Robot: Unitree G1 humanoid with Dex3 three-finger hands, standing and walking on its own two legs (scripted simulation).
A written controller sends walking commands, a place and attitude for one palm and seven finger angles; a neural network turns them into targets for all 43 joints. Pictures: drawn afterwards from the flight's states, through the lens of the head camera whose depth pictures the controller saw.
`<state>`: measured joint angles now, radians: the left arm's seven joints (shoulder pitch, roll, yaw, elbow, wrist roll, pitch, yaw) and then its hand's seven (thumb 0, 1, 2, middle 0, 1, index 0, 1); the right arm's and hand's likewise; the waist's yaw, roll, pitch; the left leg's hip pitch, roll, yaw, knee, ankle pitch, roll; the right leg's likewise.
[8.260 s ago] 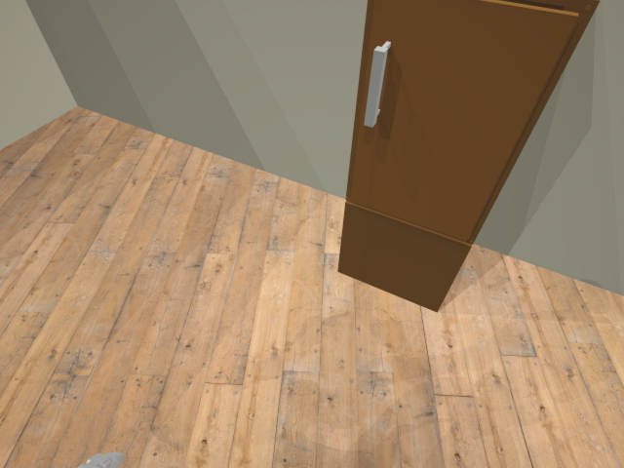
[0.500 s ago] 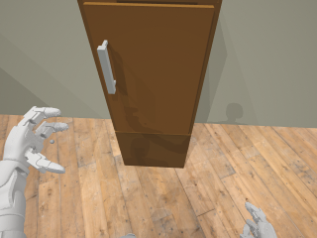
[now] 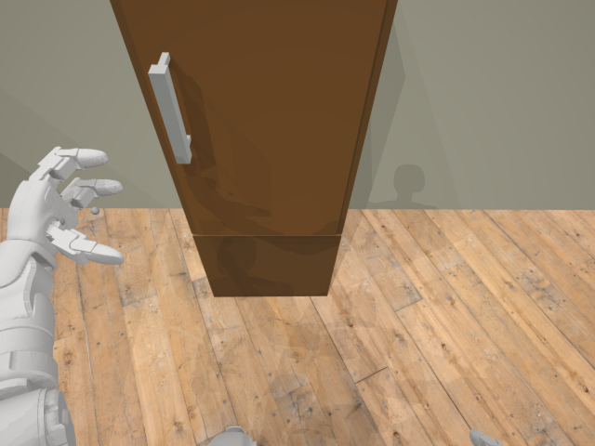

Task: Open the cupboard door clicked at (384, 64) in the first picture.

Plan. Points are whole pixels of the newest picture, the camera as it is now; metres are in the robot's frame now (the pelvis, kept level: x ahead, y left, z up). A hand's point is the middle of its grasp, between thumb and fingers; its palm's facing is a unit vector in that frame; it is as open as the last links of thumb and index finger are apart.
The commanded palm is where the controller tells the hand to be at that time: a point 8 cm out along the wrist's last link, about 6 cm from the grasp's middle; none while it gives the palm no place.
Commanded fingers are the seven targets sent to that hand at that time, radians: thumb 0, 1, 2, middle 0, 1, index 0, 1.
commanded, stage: move the hooked fingers beside the handle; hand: left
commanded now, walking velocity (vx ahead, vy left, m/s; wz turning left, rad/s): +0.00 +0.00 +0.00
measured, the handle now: (175, 111) +0.60 +0.22 +0.09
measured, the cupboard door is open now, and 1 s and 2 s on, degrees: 0 0 0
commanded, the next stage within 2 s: slide the fingers in behind the handle in 1.78 s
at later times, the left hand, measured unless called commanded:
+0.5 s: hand (119, 164) +0.46 +0.27 +0.10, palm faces +0.04 -1.00 -0.01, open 14.0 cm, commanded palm +0.45 +0.31 +0.10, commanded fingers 0.00 -0.50 0.30 -0.30 -1.20 -0.30 -1.20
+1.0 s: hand (123, 129) +0.53 +0.28 +0.11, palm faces +0.05 -1.00 +0.00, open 14.0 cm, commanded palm +0.53 +0.32 +0.09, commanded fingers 0.00 -0.50 0.30 -0.30 -1.20 -0.30 -1.20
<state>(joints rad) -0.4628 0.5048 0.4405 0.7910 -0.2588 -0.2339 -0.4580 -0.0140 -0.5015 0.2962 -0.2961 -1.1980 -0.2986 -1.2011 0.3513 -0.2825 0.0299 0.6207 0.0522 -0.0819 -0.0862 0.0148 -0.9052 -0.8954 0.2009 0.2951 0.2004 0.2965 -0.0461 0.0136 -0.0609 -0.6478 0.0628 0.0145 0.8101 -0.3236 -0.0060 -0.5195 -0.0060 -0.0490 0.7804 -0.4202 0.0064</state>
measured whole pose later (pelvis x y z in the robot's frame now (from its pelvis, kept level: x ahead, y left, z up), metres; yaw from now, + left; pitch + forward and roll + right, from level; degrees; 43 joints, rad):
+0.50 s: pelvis +0.00 +0.00 -0.01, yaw -1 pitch +15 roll -2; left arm -0.81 0.64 0.47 1.14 -0.15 -0.30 -0.43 -0.01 -0.50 0.30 -0.30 -1.20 -0.30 -1.20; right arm 0.37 -0.29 0.04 0.64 0.03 0.01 -0.07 0.01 -0.91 -0.90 0.20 0.30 0.20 0.30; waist -0.12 0.01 -0.07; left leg -0.80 0.08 0.01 0.89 -0.34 0.00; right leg -0.67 0.01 -0.05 0.85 -0.43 0.01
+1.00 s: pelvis +0.00 +0.00 -0.02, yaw -3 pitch +21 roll -4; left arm -1.07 0.88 0.54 1.35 -0.06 -0.25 -0.45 -0.01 -0.50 0.30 -0.30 -1.20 -0.30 -1.20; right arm 0.43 -0.30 0.06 0.61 0.02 0.08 -0.07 0.01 -0.91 -0.90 0.20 0.30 0.20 0.30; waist -0.21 0.01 -0.07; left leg -0.96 0.11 0.00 0.96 -0.37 0.00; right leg -0.81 0.04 -0.05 0.88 -0.44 0.01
